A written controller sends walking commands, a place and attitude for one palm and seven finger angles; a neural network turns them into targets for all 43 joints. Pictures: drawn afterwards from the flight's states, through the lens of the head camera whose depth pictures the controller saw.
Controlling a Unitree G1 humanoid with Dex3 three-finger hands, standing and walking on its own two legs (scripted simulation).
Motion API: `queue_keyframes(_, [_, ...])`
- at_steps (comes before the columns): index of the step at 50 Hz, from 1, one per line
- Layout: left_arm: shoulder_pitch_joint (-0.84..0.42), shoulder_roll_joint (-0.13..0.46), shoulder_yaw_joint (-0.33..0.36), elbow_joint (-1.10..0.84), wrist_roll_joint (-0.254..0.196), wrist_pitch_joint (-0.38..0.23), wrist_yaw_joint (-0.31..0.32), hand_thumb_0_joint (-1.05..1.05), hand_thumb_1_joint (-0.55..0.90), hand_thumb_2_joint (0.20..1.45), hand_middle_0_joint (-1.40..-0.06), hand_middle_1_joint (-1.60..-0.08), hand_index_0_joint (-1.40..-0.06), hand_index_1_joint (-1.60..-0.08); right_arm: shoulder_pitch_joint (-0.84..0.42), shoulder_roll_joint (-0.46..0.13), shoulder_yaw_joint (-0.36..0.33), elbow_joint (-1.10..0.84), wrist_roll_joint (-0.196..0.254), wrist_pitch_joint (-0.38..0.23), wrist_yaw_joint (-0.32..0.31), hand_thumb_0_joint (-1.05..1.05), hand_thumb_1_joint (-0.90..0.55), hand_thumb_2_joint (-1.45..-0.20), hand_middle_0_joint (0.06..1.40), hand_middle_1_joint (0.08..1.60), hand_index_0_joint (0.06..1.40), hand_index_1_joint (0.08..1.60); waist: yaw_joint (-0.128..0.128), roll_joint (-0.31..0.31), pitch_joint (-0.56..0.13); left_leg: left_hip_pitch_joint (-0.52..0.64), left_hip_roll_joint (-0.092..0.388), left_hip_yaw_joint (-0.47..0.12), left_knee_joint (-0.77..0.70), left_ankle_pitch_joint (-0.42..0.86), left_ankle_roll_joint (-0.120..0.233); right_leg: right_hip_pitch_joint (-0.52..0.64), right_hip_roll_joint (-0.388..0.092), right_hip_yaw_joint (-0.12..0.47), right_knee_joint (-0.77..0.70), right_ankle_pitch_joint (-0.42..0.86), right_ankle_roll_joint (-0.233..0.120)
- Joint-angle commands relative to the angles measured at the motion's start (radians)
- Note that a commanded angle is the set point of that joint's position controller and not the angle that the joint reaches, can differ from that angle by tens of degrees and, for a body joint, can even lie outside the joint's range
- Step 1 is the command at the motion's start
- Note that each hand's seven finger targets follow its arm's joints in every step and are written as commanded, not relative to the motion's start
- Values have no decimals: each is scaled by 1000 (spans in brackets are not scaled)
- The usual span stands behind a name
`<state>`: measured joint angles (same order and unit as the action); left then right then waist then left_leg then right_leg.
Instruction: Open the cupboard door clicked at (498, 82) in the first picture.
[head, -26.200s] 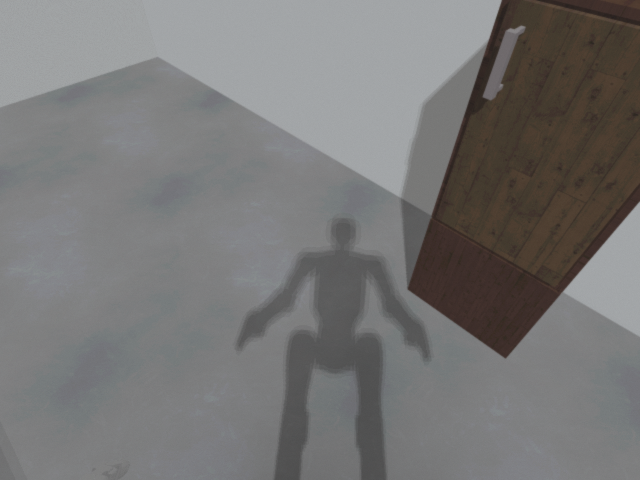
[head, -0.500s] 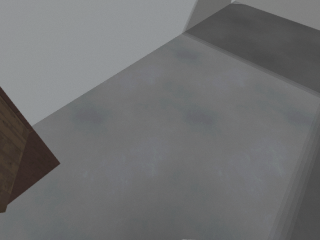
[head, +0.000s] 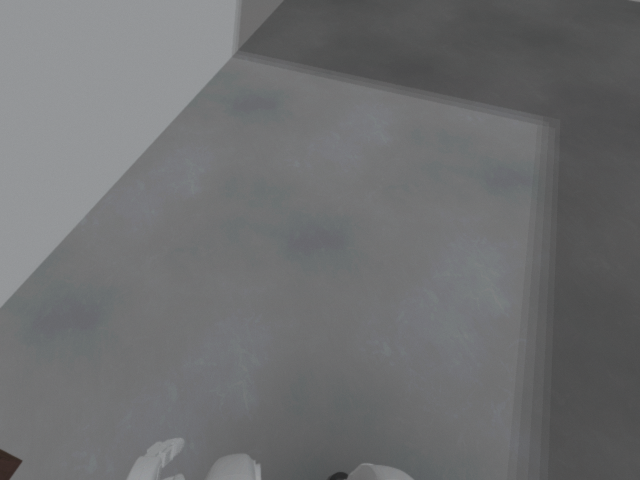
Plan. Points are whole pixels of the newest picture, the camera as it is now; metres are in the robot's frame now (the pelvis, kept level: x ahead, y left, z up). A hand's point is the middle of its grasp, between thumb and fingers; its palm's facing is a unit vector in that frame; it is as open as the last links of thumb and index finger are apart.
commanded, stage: walk to a spot facing it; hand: left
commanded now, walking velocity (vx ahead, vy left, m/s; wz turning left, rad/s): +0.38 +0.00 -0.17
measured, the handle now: out of the picture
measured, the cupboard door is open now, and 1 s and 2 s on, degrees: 49 49 49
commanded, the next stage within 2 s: turn to face it in 0.82 s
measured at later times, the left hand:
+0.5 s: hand out of the picture +0.14 +0.17 -0.17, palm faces +0.04 -0.99 -0.13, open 7.4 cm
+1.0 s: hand (277, 185) +0.68 +0.09 -0.16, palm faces -0.27 -0.93 -0.23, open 7.3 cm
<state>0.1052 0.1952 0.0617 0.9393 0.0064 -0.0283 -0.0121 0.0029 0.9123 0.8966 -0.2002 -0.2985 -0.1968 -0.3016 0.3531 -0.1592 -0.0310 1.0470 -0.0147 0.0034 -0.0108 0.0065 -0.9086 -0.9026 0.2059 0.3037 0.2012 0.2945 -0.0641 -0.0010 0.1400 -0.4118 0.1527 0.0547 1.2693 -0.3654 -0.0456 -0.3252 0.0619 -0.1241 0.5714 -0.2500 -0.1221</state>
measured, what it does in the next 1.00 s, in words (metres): walks ahead: left foot, then right foot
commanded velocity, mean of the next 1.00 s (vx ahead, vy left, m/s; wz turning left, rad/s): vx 0.31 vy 0.00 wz -0.11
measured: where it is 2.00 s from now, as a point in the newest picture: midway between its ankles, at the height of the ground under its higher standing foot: (359, 318)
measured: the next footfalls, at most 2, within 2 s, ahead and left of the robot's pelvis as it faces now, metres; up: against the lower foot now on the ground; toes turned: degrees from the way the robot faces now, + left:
left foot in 0.48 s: +0.37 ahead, +0.10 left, +0.00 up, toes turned +1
right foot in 0.96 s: +0.58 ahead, -0.17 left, +0.00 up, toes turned -19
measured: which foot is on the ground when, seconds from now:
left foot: up 0.00-0.46, down 0.48-0.96, up 0.98-1.00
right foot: down 0.00-0.48, up 0.50-0.94, down 0.96-1.00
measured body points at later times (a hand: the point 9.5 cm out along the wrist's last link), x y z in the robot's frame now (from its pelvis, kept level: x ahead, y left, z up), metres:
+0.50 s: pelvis +0.26 +0.02 -0.01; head +0.29 +0.03 +0.44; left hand +0.14 +0.22 -0.16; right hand +0.39 -0.21 -0.14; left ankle +0.33 +0.10 -0.73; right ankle +0.06 -0.04 -0.69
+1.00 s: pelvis +0.49 -0.06 -0.01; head +0.54 -0.08 +0.44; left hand +0.69 +0.14 -0.14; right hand +0.30 -0.22 -0.14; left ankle +0.35 +0.10 -0.67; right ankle +0.54 -0.15 -0.73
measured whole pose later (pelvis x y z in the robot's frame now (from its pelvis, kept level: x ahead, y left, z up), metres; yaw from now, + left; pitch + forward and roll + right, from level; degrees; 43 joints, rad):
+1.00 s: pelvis +0.49 -0.06 -0.01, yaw -13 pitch +0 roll +1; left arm 0.05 0.22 0.06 0.98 0.02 -0.06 -0.01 0.00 0.92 0.90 -0.20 -0.30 -0.19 -0.30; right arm 0.50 -0.13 -0.01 1.18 -0.01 -0.03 -0.02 0.00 -0.91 -0.90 0.20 0.30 0.20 0.29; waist -0.08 0.00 0.10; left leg -0.12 0.09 0.14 0.90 -0.53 -0.03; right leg -0.41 -0.01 -0.13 0.63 -0.22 -0.09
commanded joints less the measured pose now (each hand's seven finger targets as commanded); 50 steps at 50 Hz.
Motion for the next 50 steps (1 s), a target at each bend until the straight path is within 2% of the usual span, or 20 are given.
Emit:
queue_keyframes(1, [134,114,24,8,8,-43,15,0,900,900,-200,-300,-200,-300,68,-62,-23,-56,-14,-16,4,0,-900,-900,200,300,200,300,23,-66,-144,-99,16,-26,-132,94,-3,101,-271,272,-363,200,-45])
queue_keyframes(9, [335,58,5,112,0,-68,25,0,900,900,-200,-300,-200,-300,-209,-66,-27,-124,-3,-20,19,0,-900,-900,200,300,200,300,88,-113,-114,-309,-32,-4,-294,194,-5,383,-244,259,-314,659,35])
queue_keyframes(16, [433,74,-7,168,9,-70,43,0,900,900,-200,-300,-200,-300,-406,-61,-25,-166,2,-31,39,0,-900,-900,200,300,200,300,117,-91,-23,-308,-65,26,-465,165,22,457,-296,295,-320,707,-22])
queue_keyframes(19, [428,93,-3,180,11,-72,44,0,900,900,-200,-300,-200,-300,-370,-65,-25,-149,0,-42,34,0,-900,-900,200,300,200,300,82,-87,-61,-124,-138,87,-587,88,58,446,-287,261,-215,977,-22])
queue_keyframes(21, [394,107,4,181,8,-76,44,0,900,900,-200,-300,-200,-300,-158,-89,-34,-81,-8,-53,16,0,-900,-900,200,300,200,300,-19,-72,-143,175,-188,111,-710,167,93,345,-240,196,-7,1064,15])
queue_keyframes(22, [376,100,6,171,1,-79,38,0,900,900,-200,-300,-200,-300,5,-142,-47,-34,-16,-58,6,0,-900,-900,200,300,200,300,-85,-37,-222,467,-104,16,-725,254,143,138,-209,175,199,868,46])
queue_keyframes(23, [420,43,-3,149,-12,-79,27,0,900,900,-200,-300,-200,-300,142,-241,-70,-7,-34,-67,-6,0,-900,-900,200,300,200,300,-101,165,-368,719,209,-400,-748,330,283,-134,-78,96,578,286,91])
queue_keyframes(24, [382,32,-15,120,-13,-85,24,0,900,900,-200,-300,-200,-300,190,-260,-65,-6,-20,-61,-12,0,-900,-900,200,300,200,300,-84,197,-379,711,357,-630,-909,446,374,-247,-19,141,834,-238,80])
queue_keyframes(25, [298,57,-7,91,-6,-74,27,0,900,900,-200,-300,-200,-300,106,-245,-65,-26,-8,-56,-11,0,-900,-900,200,300,200,300,-53,67,-223,527,359,-602,-976,296,379,-303,-86,186,908,-230,78])
queue_keyframes(27, [240,10,4,91,17,-47,12,0,900,900,-200,-300,-200,-300,-21,-121,-34,-43,-11,-76,-16,0,-900,-900,200,300,200,300,26,60,-14,209,246,-400,-1072,115,259,-322,-145,189,860,-88,94])
queue_keyframes(30, [287,-46,-1,101,27,-6,-7,0,900,900,-200,-300,-200,-300,-15,-78,-21,-19,-9,-101,-20,0,-900,-900,200,300,200,300,86,65,-43,167,146,-160,-1096,240,186,-271,-165,167,712,7,115])
queue_keyframes(32, [262,-47,4,86,25,7,-12,0,900,900,-200,-300,-200,-300,-7,-85,-26,-16,-10,-102,-16,0,-900,-900,200,300,200,300,99,81,-59,148,123,-74,-1112,266,194,-255,-183,148,590,55,124])
queue_keyframes(41, [-66,-3,-6,-4,18,4,-29,0,900,900,-200,-300,-200,-300,199,-116,-7,61,-21,-83,-15,0,-900,-900,200,300,200,300,10,91,8,354,124,60,-1062,598,139,-257,-136,23,138,168,85])
queue_keyframes(43, [-69,24,-5,-11,17,2,-28,0,900,900,-200,-300,-200,-300,208,-138,-5,69,-22,-77,-18,0,-900,-900,200,300,200,300,22,105,-13,393,152,80,-991,780,138,-177,-106,2,88,90,58])
queue_keyframes(45, [75,58,3,25,18,-11,-21,0,900,900,-200,-300,-200,-300,186,-163,-9,66,-17,-71,-20,0,-900,-900,200,300,200,300,95,103,-117,426,143,104,-786,988,116,24,-56,-20,4,67,30])
queue_keyframes(46, [217,92,15,69,22,-22,-14,0,900,900,-200,-300,-200,-300,150,-163,-8,54,-7,-73,-18,0,-900,-900,200,300,200,300,164,76,-191,311,109,122,-603,956,86,268,-61,0,-49,157,14])
queue_keyframes(47, [362,182,40,115,29,-38,2,0,900,900,-200,-300,-200,-300,168,-121,-2,43,12,-76,-10,0,-900,-900,200,300,200,300,209,-99,-330,54,5,166,-325,610,46,589,-279,235,-45,398,-55])
queue_keyframes(48, [421,250,50,133,9,-41,11,0,900,900,-200,-300,-200,-300,223,-73,4,28,26,-76,-20,0,-900,-900,200,300,200,300,177,-265,-459,-120,-129,103,19,-256,8,730,-562,564,-108,755,-168])
queue_keyframes(49, [349,234,37,110,-7,-34,22,0,900,900,-200,-300,-200,-300,155,-100,-1,24,26,-63,-23,0,-900,-900,200,300,200,300,171,-139,-380,-134,-75,-36,73,-239,26,582,-543,474,-165,750,-169])
queue_keyframes(50, [262,176,24,92,-6,-28,34,0,900,900,-200,-300,-200,-300,87,-68,-3,15,25,-53,-22,0,-900,-900,200,300,200,300,138,-100,-261,-140,-43,-57,46,-174,25,434,-501,381,-198,749,-131])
